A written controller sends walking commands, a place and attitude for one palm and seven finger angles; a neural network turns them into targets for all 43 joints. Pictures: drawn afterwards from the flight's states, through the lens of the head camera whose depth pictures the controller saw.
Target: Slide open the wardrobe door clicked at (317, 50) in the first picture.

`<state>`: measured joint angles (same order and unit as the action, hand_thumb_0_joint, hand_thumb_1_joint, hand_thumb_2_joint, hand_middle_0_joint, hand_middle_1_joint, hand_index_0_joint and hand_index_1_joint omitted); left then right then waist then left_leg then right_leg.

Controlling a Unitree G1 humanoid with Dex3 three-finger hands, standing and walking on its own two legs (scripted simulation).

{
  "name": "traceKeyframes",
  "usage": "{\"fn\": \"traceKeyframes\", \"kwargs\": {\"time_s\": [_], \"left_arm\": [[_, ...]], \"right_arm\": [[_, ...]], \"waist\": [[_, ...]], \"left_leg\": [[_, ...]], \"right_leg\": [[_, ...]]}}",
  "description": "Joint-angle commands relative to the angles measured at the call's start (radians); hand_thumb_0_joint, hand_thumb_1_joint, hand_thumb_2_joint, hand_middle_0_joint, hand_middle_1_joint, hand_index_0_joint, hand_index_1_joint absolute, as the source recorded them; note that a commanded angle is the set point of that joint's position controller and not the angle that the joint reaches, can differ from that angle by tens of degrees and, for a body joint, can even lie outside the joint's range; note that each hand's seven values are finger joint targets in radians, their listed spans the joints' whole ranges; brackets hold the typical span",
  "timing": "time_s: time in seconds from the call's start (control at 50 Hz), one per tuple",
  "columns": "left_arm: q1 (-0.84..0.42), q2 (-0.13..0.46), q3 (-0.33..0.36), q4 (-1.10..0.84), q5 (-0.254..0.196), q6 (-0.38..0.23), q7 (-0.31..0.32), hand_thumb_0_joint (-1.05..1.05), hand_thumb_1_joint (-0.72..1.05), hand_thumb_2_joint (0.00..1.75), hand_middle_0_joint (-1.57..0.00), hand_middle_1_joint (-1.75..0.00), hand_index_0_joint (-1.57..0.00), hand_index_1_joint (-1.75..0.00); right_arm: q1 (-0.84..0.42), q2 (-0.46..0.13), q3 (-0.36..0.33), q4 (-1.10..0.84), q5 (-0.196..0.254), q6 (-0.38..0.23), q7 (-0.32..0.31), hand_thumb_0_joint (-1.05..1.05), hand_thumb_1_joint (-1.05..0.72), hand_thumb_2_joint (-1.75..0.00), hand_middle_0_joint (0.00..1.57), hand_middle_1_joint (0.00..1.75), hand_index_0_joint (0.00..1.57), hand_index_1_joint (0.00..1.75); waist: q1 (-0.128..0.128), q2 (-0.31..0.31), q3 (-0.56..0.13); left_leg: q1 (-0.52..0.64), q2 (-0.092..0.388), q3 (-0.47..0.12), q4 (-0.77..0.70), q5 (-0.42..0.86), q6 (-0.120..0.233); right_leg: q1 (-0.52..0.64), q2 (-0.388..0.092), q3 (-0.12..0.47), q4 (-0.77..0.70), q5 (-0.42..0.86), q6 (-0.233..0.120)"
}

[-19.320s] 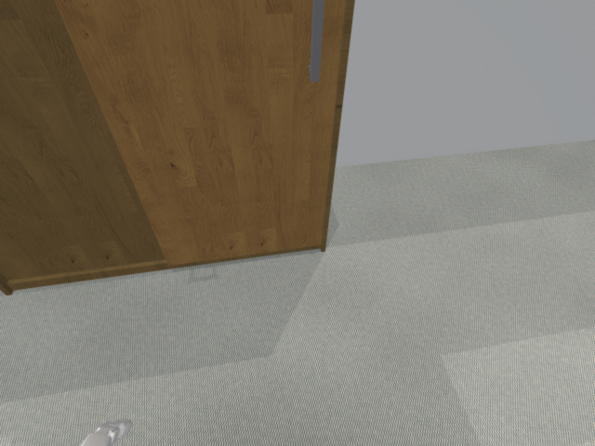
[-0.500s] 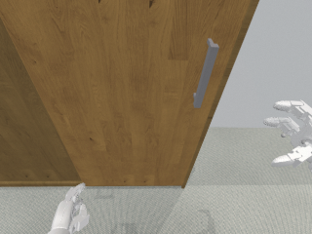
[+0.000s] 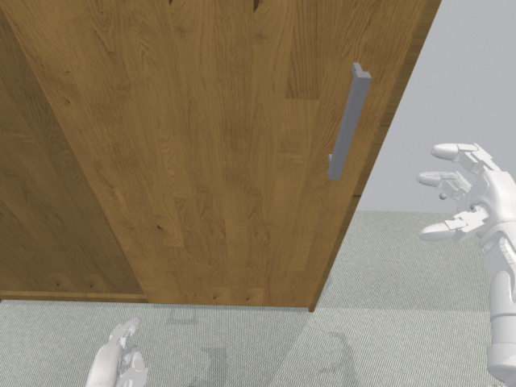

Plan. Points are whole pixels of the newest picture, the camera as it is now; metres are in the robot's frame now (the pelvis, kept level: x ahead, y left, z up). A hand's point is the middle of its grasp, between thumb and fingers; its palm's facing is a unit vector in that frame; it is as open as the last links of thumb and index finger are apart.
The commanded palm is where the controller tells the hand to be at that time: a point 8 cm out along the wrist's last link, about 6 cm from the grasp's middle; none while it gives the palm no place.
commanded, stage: move the hooked fingers beside the handle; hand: right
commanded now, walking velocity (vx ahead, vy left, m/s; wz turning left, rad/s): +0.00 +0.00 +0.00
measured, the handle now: (344, 125) +0.53 -0.13 +0.15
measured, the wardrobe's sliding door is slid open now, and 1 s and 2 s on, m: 0.00 0.00 0.00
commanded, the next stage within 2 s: none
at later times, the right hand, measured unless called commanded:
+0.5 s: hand (407, 162) +0.42 -0.20 +0.17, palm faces +0.00 +1.00 -0.01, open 14.0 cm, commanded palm +0.40 -0.25 +0.16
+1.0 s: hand (380, 137) +0.49 -0.18 +0.16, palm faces -0.01 +1.00 +0.01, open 14.0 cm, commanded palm +0.45 -0.24 +0.16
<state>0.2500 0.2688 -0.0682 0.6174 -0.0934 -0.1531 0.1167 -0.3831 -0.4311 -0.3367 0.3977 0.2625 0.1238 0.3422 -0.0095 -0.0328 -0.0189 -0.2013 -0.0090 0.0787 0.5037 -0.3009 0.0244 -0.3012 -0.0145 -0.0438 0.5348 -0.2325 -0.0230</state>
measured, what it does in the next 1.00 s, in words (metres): stands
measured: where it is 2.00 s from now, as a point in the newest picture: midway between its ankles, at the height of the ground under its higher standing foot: outside the picture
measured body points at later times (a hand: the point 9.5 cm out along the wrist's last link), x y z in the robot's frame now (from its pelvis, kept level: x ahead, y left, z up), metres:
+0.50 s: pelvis +0.00 +0.00 +0.00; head +0.01 +0.00 +0.45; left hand +0.11 +0.26 -0.10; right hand +0.41 -0.26 +0.17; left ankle -0.02 +0.10 -0.73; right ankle +0.03 -0.10 -0.73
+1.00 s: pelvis +0.01 +0.00 -0.01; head +0.05 +0.01 +0.44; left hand +0.03 +0.27 -0.12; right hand +0.48 -0.23 +0.16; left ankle -0.02 +0.10 -0.73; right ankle +0.03 -0.10 -0.73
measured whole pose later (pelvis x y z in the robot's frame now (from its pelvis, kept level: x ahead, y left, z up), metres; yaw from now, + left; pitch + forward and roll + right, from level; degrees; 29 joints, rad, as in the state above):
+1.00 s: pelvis +0.01 +0.00 -0.01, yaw +3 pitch +8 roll +1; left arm 0.42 0.29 -0.02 0.68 -0.06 -0.05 0.06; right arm -0.84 -0.48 -0.37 1.02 0.16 -0.14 0.26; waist 0.10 -0.03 -0.06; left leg -0.38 -0.02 0.03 0.58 -0.33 0.03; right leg -0.46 -0.04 -0.08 0.60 -0.27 -0.02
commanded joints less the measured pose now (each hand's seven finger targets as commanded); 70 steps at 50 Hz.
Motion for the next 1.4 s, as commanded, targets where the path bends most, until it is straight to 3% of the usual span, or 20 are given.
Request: {"fn": "traceKeyframes", "kwargs": {"time_s": [0.0, 0.14, 0.16, 0.3, 0.34, 0.36, 0.42, 0.46, 0.58, 0.66, 0.72, 0.8, 0.84, 0.9, 1.0, 1.08, 1.14, 1.24, 1.32, 1.38], "left_arm": [[-0.070, 0.130, 0.055, -0.131, 0.006, -0.050, 0.011, 0.00, 0.90, 0.90, -0.20, -0.30, -0.20, -0.30], [-0.044, 0.137, 0.060, -0.117, 0.010, -0.027, -0.002, 0.00, 0.90, 0.90, -0.20, -0.30, -0.20, -0.30], [-0.037, 0.140, 0.062, -0.119, 0.010, -0.022, -0.006, 0.00, 0.90, 0.90, -0.20, -0.30, -0.20, -0.30], [-0.022, 0.136, 0.070, -0.130, 0.016, 0.001, -0.018, 0.00, 0.90, 0.90, -0.20, -0.30, -0.20, -0.30], [-0.012, 0.137, 0.070, -0.116, 0.013, 0.006, -0.017, 0.00, 0.90, 0.90, -0.20, -0.30, -0.20, -0.30], [-0.003, 0.139, 0.072, -0.112, 0.015, 0.006, -0.015, 0.00, 0.90, 0.90, -0.20, -0.30, -0.20, -0.30], [0.009, 0.146, 0.074, -0.092, 0.013, 0.014, -0.011, 0.00, 0.90, 0.90, -0.20, -0.30, -0.20, -0.30], [0.023, 0.149, 0.075, -0.082, 0.013, 0.018, -0.012, 0.00, 0.90, 0.90, -0.20, -0.30, -0.20, -0.30], [0.065, 0.157, 0.083, -0.062, 0.021, 0.027, -0.017, 0.00, 0.90, 0.90, -0.20, -0.30, -0.20, -0.30], [0.099, 0.161, 0.082, -0.040, 0.027, 0.034, -0.021, 0.00, 0.90, 0.90, -0.20, -0.30, -0.20, -0.30], [0.121, 0.166, 0.082, -0.029, 0.028, 0.037, -0.026, 0.00, 0.90, 0.90, -0.20, -0.30, -0.20, -0.30], [0.162, 0.173, 0.091, -0.022, 0.036, 0.043, -0.033, 0.00, 0.90, 0.90, -0.20, -0.30, -0.20, -0.30], [0.175, 0.173, 0.093, -0.029, 0.039, 0.046, -0.039, 0.00, 0.90, 0.90, -0.20, -0.30, -0.20, -0.30], [0.187, 0.177, 0.103, -0.044, 0.043, 0.055, -0.046, 0.00, 0.90, 0.90, -0.20, -0.30, -0.20, -0.30], [0.172, 0.176, 0.107, -0.074, 0.033, 0.078, -0.050, 0.00, 0.90, 0.90, -0.20, -0.30, -0.20, -0.30], [0.158, 0.172, 0.111, -0.087, 0.027, 0.088, -0.046, 0.00, 0.90, 0.90, -0.20, -0.30, -0.20, -0.30], [0.142, 0.161, 0.109, -0.089, 0.024, 0.082, -0.045, 0.00, 0.90, 0.90, -0.20, -0.30, -0.20, -0.30], [0.140, 0.168, 0.105, -0.063, 0.021, 0.082, -0.035, 0.00, 0.90, 0.90, -0.20, -0.30, -0.20, -0.30], [0.122, 0.161, 0.095, -0.064, 0.022, 0.084, -0.033, 0.00, 0.90, 0.90, -0.20, -0.30, -0.20, -0.30], [0.124, 0.165, 0.093, -0.061, 0.027, 0.079, -0.033, 0.00, 0.90, 0.90, -0.20, -0.30, -0.20, -0.30]], "right_arm": [[-0.531, -0.221, -0.019, -0.209, 0.016, -0.097, -0.010, 0.00, 0.50, -0.30, 0.30, 1.20, 0.30, 1.20], [-0.523, -0.221, -0.028, -0.046, -0.002, -0.089, -0.037, 0.00, 0.50, -0.30, 0.30, 1.20, 0.30, 1.20], [-0.494, -0.236, -0.045, -0.023, 0.000, -0.088, -0.043, 0.00, 0.50, -0.30, 0.30, 1.20, 0.30, 1.20], [-0.587, -0.258, -0.061, -0.077, -0.024, -0.138, -0.078, 0.00, 0.50, -0.30, 0.30, 1.20, 0.30, 1.20], [-0.640, -0.222, -0.023, -0.056, -0.023, -0.151, -0.074, 0.00, 0.50, -0.30, 0.30, 1.20, 0.30, 1.20], [-0.635, -0.206, -0.011, -0.036, -0.016, -0.155, -0.072, 0.00, 0.50, -0.30, 0.30, 1.20, 0.30, 1.20], [-0.705, -0.211, -0.002, 0.035, -0.029, -0.146, -0.072, 0.00, 0.50, -0.30, 0.30, 1.20, 0.30, 1.20], [-0.737, -0.198, 0.019, 0.075, -0.032, -0.147, -0.076, 0.00, 0.50, -0.30, 0.30, 1.20, 0.30, 1.20], [-0.846, -0.230, 0.001, 0.163, -0.045, -0.196, -0.092, 0.00, 0.50, -0.30, 0.30, 1.20, 0.30, 1.20], [-0.917, -0.246, -0.004, 0.301, -0.056, -0.240, -0.102, 0.00, 0.50, -0.30, 0.30, 1.20, 0.30, 1.20], [-0.986, -0.272, -0.007, 0.388, -0.082, -0.265, -0.108, 0.00, 0.50, -0.30, 0.30, 1.20, 0.30, 1.20], [-1.031, -0.294, -0.016, 0.449, -0.101, -0.301, -0.111, 0.00, 0.50, -0.30, 0.30, 1.20, 0.30, 1.20], [-0.994, -0.302, -0.035, 0.454, -0.101, -0.320, -0.103, 0.00, 0.50, -0.30, 0.30, 1.20, 0.30, 1.20], [-0.908, -0.335, -0.083, 0.412, -0.091, -0.342, -0.086, 0.00, 0.50, -0.30, 0.30, 1.20, 0.30, 1.20], [-0.787, -0.341, -0.101, 0.348, -0.069, -0.308, -0.062, 0.00, 0.50, -0.30, 0.30, 1.20, 0.30, 1.20], [-0.801, -0.340, -0.095, 0.242, -0.064, -0.293, -0.062, 0.00, 0.50, -0.30, 0.30, 1.20, 0.30, 1.20], [-0.814, -0.260, -0.039, 0.148, -0.051, -0.289, -0.061, 0.00, 0.50, -0.30, 0.30, 1.20, 0.30, 1.20], [-0.835, -0.244, -0.023, 0.255, -0.038, -0.239, -0.060, 0.00, 0.50, -0.30, 0.30, 1.20, 0.30, 1.20], [-0.889, -0.216, 0.016, 0.304, -0.059, -0.226, -0.078, 0.00, 0.50, -0.30, 0.30, 1.20, 0.30, 1.20], [-0.934, -0.240, 0.002, 0.328, -0.066, -0.262, -0.094, 0.00, 0.50, -0.30, 0.30, 1.20, 0.30, 1.20]], "waist": [[0.044, -0.049, -0.260], [0.023, -0.012, -0.262], [0.015, 0.038, -0.270], [0.019, -0.027, -0.326], [0.041, -0.023, -0.296], [0.049, 0.034, -0.288], [0.060, -0.026, -0.252], [0.072, -0.001, -0.250], [0.081, 0.003, -0.331], [0.099, 0.041, -0.289], [0.107, -0.009, -0.290], [0.119, 0.007, -0.354], [0.097, -0.040, -0.410], [0.068, -0.026, -0.491], [0.051, 0.033, -0.401], [0.059, -0.021, -0.379], [0.076, -0.087, -0.396], [0.102, 0.031, -0.307], [0.108, -0.016, -0.288], [0.113, 0.014, -0.315]], "left_leg": [[-0.097, -0.001, -0.046, -0.089, 0.204, 0.000], [-0.089, 0.000, -0.038, -0.075, 0.231, 0.005], [-0.068, -0.001, -0.039, -0.075, 0.247, 0.003], [-0.044, -0.002, -0.053, -0.056, 0.327, 0.003], [-0.077, -0.006, -0.049, -0.061, 0.296, 0.002], [-0.071, -0.008, -0.050, -0.066, 0.297, -0.002], [-0.119, -0.007, -0.052, -0.070, 0.251, 0.000], [-0.127, -0.006, -0.051, -0.073, 0.234, 0.000], [-0.126, -0.005, -0.057, -0.050, 0.257, -0.003], [-0.145, -0.006, -0.061, -0.044, 0.229, -0.008], [-0.174, -0.003, -0.069, -0.031, 0.215, -0.009], [-0.163, -0.006, -0.074, -0.007, 0.269, -0.013], [-0.149, -0.009, -0.071, 0.009, 0.304, -0.007], [-0.095, -0.015, -0.069, 0.031, 0.402, -0.007], [-0.058, -0.018, -0.070, 0.021, 0.467, -0.014], [-0.084, -0.021, -0.071, 0.009, 0.446, -0.012], [-0.134, -0.026, -0.063, 0.002, 0.408, -0.007], [-0.160, -0.023, -0.057, -0.017, 0.335, -0.013], [-0.200, -0.013, -0.058, -0.015, 0.283, -0.011], [-0.203, -0.013, -0.061, -0.007, 0.262, -0.010]], "right_leg": [[0.252, 0.006, 0.081, -0.060, 0.146, -0.021], [0.224, 0.005, 0.085, -0.064, 0.172, -0.016], [0.205, 0.005, 0.079, -0.058, 0.185, -0.020], [0.237, 0.002, 0.065, -0.043, 0.265, -0.021], [0.236, 0.000, 0.067, -0.044, 0.235, -0.019], [0.220, -0.001, 0.062, -0.039, 0.228, -0.027], [0.208, 0.001, 0.066, -0.045, 0.182, -0.023], [0.198, 0.003, 0.066, -0.038, 0.167, -0.026], [0.199, 0.005, 0.069, -0.015, 0.186, -0.025], [0.137, 0.005, 0.063, -0.002, 0.145, -0.029], [0.110, 0.007, 0.062, 0.005, 0.119, -0.026], [0.104, 0.006, 0.062, 0.029, 0.165, -0.028], [0.132, 0.006, 0.061, 0.037, 0.211, -0.022], [0.157, 0.003, 0.054, 0.050, 0.305, -0.022], [0.089, 0.005, 0.025, 0.041, 0.306, -0.035], [0.121, 0.003, 0.024, 0.038, 0.309, -0.036], [0.206, -0.003, 0.038, 0.041, 0.330, -0.029], [0.137, -0.001, 0.046, 0.028, 0.218, -0.034], [0.126, 0.005, 0.052, 0.034, 0.181, -0.030], [0.128, 0.003, 0.064, 0.044, 0.170, -0.030]]}}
